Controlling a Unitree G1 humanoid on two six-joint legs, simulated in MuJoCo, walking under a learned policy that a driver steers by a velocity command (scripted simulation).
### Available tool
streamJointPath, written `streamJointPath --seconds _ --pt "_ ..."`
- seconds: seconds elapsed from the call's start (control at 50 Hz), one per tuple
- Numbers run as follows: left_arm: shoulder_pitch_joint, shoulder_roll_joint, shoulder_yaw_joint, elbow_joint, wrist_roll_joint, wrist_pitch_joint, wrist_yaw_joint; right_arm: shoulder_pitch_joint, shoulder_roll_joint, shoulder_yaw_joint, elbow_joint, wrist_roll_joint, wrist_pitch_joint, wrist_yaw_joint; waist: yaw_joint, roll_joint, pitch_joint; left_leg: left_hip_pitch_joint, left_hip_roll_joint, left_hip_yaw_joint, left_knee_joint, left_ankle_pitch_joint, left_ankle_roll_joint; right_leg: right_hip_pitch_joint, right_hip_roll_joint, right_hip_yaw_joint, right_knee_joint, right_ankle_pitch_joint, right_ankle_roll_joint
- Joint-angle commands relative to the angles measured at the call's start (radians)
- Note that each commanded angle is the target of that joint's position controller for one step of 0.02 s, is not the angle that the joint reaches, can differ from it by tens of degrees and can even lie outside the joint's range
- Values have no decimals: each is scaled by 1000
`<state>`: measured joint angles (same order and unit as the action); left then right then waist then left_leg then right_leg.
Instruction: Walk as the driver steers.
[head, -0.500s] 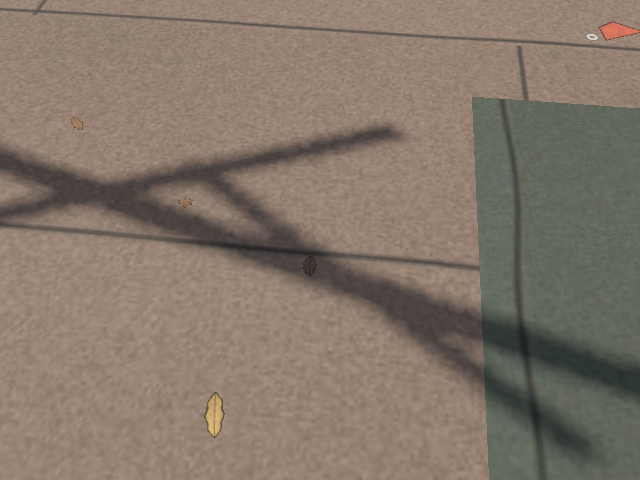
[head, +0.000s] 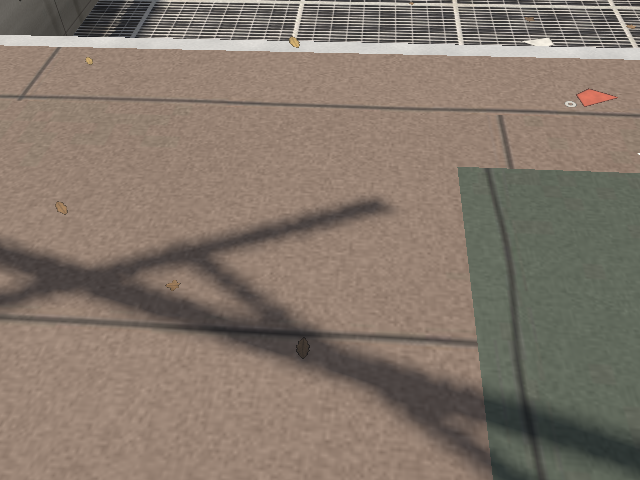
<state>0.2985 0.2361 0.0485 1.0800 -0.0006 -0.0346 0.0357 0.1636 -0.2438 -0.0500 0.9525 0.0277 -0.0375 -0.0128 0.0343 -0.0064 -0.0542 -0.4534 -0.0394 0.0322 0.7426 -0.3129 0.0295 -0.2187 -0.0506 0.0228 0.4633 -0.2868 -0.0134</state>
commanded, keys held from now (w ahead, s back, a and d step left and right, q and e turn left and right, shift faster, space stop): w+shift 0.56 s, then shift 0.34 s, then e+shift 0.10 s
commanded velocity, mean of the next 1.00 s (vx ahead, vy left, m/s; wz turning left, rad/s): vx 0.63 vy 0.00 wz -0.02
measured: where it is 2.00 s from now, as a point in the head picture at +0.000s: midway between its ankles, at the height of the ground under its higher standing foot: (353, 439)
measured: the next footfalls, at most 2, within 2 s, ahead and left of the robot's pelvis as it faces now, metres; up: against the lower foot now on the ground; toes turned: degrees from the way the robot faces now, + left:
left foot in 0.22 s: +0.12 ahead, +0.15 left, +0.00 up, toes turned +5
right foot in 0.66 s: +0.56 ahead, -0.05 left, +0.00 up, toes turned -4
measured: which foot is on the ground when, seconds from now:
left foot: up 0.00-0.20, down 0.22-0.68, up 0.70-1.00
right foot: down 0.00-0.22, up 0.24-0.64, down 0.66-1.00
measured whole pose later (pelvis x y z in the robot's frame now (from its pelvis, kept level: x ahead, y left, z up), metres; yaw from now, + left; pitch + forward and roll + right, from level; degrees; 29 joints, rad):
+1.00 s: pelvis +0.51 +0.02 +0.00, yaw -1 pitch +0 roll -1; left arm 0.24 0.22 0.03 0.98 0.01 -0.07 -0.01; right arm 0.07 -0.25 -0.06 0.88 0.00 -0.05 -0.04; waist 0.05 0.04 0.06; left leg -0.62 0.09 -0.06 0.82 -0.13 -0.02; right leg -0.17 0.09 -0.08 0.30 -0.14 -0.10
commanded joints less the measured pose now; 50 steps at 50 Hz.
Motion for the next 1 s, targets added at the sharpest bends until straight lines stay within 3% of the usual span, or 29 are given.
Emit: streamJointPath --seconds 0.02,0.06,0.08,0.12,0.18,0.2,0.22,0.24,0.26,0.28,0.3,0.34,0.46,0.54,0.58,0.62,0.64,0.66,0.68,0.7,0.72,0.74,0.76,0.78,0.8,0.84,0.9,0.94,1.0 --pt "33 122 29 -35 -26 -65 -2 -99 -73 -32 -72 -3 -54 16 -4 -128 93 -344 93 -65 173 37 32 181 -279 380 -347 -335 -169" --pt "46 114 28 -45 -30 -65 -6 -151 -32 -22 -86 -2 -69 21 11 -126 87 -246 91 -14 34 83 19 150 -219 261 -344 -239 -133" --pt "51 143 37 -47 36 -55 -24 -152 -19 -10 -108 -90 -36 60 8 -158 92 -124 50 49 -10 67 -3 71 -154 199 -370 -247 -130" --pt "40 164 50 -59 39 -46 -35 -148 -34 -14 -126 -74 -10 79 5 -196 107 42 28 85 -133 13 -13 -19 -140 139 -368 -239 -134" --pt "31 176 60 -65 20 -40 -42 -14 -60 -20 -105 -54 -11 60 -54 -131 120 297 18 119 -275 45 4 -137 -158 125 -263 -271 -151" --pt "17 160 56 -73 21 -43 -44 122 -84 -30 -63 -54 -24 46 -113 -60 81 484 17 105 -299 26 13 -228 -125 88 -132 -215 -143" --pt "-27 112 43 -96 31 -49 -47 337 -157 -54 -4 -67 -44 28 -222 129 -3 710 160 -106 -384 -156 36 -376 -29 -16 233 -107 -119" --pt "-102 3 17 -189 25 -66 -51 440 -303 -78 10 -73 -52 18 -234 423 -32 809 403 -585 -585 -536 105 -673 84 -63 572 -251 -95" --pt "-158 67 30 -210 36 -68 -57 350 -255 -66 -7 -72 -47 16 -179 242 29 687 450 -712 -600 -616 165 -768 16 53 726 -142 -123" --pt "-184 83 34 -218 32 -70 -70 240 -190 -48 -40 -65 -48 22 -127 126 86 600 410 -606 -574 -519 157 -780 -42 54 754 -20 -124" --pt "-136 79 32 -200 35 -73 -83 192 -151 -38 -54 -58 -53 29 -85 86 78 527 354 -495 -589 -412 147 -705 -70 40 730 48 -105" --pt "-96 69 31 -188 57 -54 -98 173 -106 -23 -55 -52 -64 24 -40 97 89 431 293 -372 -653 -303 142 -621 -99 12 688 87 -61" --pt "-334 46 13 -306 41 -19 -110 288 -81 -13 -12 -43 -89 22 -58 57 206 383 233 -165 -731 51 166 -645 -79 -53 434 271 -11" --pt "-436 40 -2 -361 27 -17 -114 314 -104 -14 4 -35 -102 15 -62 52 240 405 251 -64 -826 312 156 -454 -41 -113 201 364 -59" --pt "-430 42 -4 -367 31 -20 -103 322 -119 -14 19 -39 -96 15 -50 52 225 514 247 -3 -737 666 139 -392 7 -148 130 314 -97" --pt "-315 63 2 -341 41 -32 -80 349 -156 -19 42 -51 -82 6 -5 111 123 605 252 21 -481 1188 106 -234 103 -188 119 220 -128" --pt "-131 96 15 -287 43 -44 -69 341 -171 -24 48 -57 -68 -3 71 135 27 593 244 28 -258 1256 81 -53 129 -171 83 222 -146" --pt "52 136 30 -228 57 -56 -58 329 -174 -25 45 -47 -60 -10 148 123 -70 485 203 49 2 1110 57 186 86 -141 12 343 -159" --pt "139 292 73 -232 -40 -58 -41 339 -101 -2 8 -37 -47 -3 143 -65 -293 177 131 -14 352 478 26 584 -212 205 152 562 -189" --pt "145 285 61 -221 -12 -67 -56 469 27 29 38 -8 -66 10 64 -289 -491 -100 -83 -170 713 -278 -15 800 -411 694 -8 590 -365" --pt "78 229 52 -226 -1 -67 -64 407 -74 1 39 15 -88 11 79 -157 -422 -136 -30 -270 784 -249 0 669 -364 625 -60 662 -345" --pt "-21 169 37 -238 0 -68 -64 301 -100 -5 4 32 -90 10 43 -96 -238 -160 31 -192 742 -201 -5 481 -326 401 -72 722 -326" --pt "-114 130 24 -243 1 -78 -70 227 -101 -6 -8 21 -84 2 -3 34 -105 -133 92 -136 670 -139 -17 269 -277 264 -113 779 -289" --pt "-157 97 16 -241 5 -87 -72 196 -102 -19 -11 5 -69 -7 -34 35 -51 -85 127 -122 603 -97 -16 138 -230 187 -148 773 -260" --pt "-179 73 5 -232 10 -89 -75 218 -83 -20 -5 2 -48 -9 -66 10 -24 -25 143 -116 571 -72 -13 43 -199 126 -186 774 -243" --pt "-157 75 2 -200 18 -93 -76 244 -26 -15 -2 -8 -24 -11 -90 -23 -9 28 148 -102 491 -18 -15 -49 -177 60 -222 867 -241" --pt "-166 101 1 -174 28 -87 -53 170 -42 -21 -35 -23 -11 -21 -108 -43 0 7 152 -89 296 116 -36 -72 -140 -28 -237 937 -236" --pt "-146 136 9 -169 11 -68 -39 59 -54 -21 -73 -36 -12 -25 -74 -50 -1 1 132 -65 135 210 -46 -40 -101 -31 -217 925 -207" --pt "-85 203 34 -165 -7 -34 -28 -57 -77 -25 -116 -28 -1 -31 -28 -47 -4 -57 97 -85 7 231 -63 58 -123 52 -181 808 -203"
